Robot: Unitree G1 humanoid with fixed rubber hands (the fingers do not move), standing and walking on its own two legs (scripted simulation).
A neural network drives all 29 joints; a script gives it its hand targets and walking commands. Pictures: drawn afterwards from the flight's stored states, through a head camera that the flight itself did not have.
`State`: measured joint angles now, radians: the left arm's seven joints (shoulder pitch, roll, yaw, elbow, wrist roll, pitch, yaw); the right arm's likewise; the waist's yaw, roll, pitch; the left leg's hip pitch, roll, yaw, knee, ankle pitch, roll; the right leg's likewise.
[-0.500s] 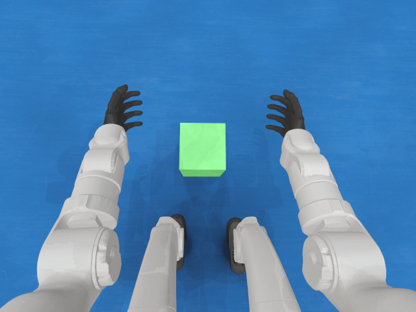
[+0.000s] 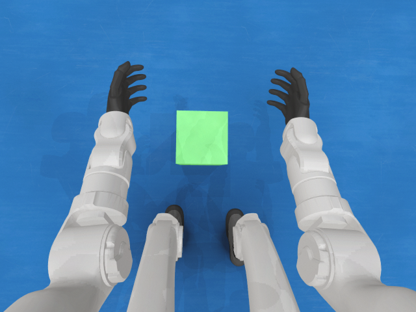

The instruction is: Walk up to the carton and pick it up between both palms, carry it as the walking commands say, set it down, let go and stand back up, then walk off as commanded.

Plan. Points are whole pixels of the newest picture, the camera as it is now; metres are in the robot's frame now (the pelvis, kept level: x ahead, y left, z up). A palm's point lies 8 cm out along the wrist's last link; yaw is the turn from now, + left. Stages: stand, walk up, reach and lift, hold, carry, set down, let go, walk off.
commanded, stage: reach and lift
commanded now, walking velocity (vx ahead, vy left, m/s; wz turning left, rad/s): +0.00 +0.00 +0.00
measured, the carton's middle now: (201, 141) +0.43 +0.01 -0.51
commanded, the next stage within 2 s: none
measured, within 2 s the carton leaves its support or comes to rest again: neither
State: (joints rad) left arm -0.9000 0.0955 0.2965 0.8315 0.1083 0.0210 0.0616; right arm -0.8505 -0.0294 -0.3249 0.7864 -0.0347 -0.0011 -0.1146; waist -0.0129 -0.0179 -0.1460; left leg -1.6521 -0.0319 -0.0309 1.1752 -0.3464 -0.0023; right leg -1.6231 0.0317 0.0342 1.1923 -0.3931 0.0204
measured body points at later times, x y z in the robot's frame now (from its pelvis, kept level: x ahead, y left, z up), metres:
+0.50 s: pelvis -0.04 +0.00 -0.15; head +0.28 +0.01 +0.17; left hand +0.46 +0.17 -0.30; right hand +0.46 -0.15 -0.29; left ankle +0.07 +0.11 -0.60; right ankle +0.05 -0.13 -0.60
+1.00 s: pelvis -0.05 +0.00 -0.24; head +0.31 +0.01 +0.02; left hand +0.46 +0.16 -0.44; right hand +0.45 -0.14 -0.44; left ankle +0.07 +0.11 -0.60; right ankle +0.05 -0.13 -0.60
